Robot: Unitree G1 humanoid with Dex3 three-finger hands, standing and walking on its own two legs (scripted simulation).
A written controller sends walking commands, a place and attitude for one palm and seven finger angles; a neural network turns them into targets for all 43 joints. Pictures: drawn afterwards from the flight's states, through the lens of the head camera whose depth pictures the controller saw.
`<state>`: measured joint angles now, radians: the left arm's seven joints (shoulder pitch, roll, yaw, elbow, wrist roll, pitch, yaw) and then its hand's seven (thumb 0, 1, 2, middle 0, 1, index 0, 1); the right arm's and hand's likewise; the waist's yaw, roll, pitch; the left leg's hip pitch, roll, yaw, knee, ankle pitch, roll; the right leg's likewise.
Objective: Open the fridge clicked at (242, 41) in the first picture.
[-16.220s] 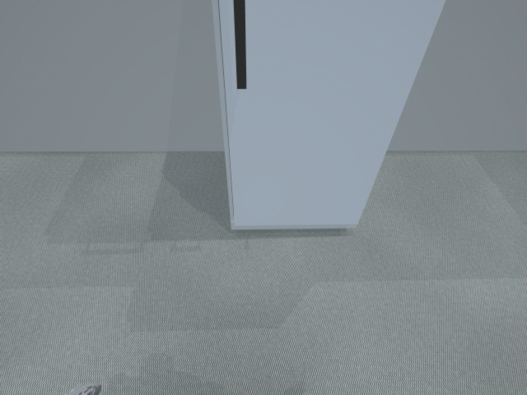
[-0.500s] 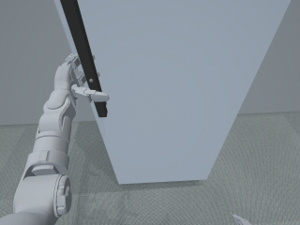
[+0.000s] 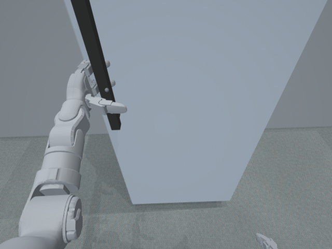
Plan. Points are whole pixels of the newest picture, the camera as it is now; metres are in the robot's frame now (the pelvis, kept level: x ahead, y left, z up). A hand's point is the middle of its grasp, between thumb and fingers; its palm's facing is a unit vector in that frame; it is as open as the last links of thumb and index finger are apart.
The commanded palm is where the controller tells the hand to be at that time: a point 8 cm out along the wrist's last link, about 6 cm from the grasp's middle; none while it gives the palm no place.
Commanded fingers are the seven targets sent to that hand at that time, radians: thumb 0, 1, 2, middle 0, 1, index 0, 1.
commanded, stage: slide the fingers in behind the handle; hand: left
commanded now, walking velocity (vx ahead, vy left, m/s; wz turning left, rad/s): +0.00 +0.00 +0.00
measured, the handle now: (100, 61) +0.48 +0.18 +0.24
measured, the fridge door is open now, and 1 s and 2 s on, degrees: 0 0 0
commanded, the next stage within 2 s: grip the handle and tug to test in 0.24 s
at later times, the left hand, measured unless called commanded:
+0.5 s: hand (110, 88) +0.43 +0.15 +0.20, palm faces +0.09 -1.00 +0.00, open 13.5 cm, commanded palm +0.40 +0.20 +0.19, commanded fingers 0.00 -0.08 0.48 -0.34 -1.26 -0.34 -1.26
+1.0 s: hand (109, 88) +0.43 +0.16 +0.20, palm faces +0.09 -1.00 +0.01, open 6.1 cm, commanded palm +0.40 +0.20 +0.19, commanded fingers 0.00 0.90 0.90 -0.45 -1.40 -0.45 -1.40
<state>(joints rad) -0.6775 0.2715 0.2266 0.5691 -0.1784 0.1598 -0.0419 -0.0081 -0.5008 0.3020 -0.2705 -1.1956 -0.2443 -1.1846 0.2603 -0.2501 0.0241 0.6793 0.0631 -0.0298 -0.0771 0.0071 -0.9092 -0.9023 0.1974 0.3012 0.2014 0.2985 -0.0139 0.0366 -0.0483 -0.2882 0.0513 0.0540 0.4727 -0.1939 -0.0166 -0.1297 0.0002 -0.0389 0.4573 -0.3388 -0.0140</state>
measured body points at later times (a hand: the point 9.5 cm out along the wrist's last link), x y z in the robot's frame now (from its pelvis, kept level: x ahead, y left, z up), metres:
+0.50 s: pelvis +0.00 +0.00 +0.00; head +0.00 -0.01 +0.45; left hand +0.42 +0.21 +0.20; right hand +0.12 -0.25 -0.12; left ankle +0.03 +0.13 -0.74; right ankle -0.06 -0.11 -0.74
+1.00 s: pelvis +0.01 +0.00 +0.00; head +0.00 -0.02 +0.45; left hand +0.42 +0.21 +0.20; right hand +0.14 -0.25 -0.11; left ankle +0.03 +0.13 -0.74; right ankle -0.06 -0.11 -0.74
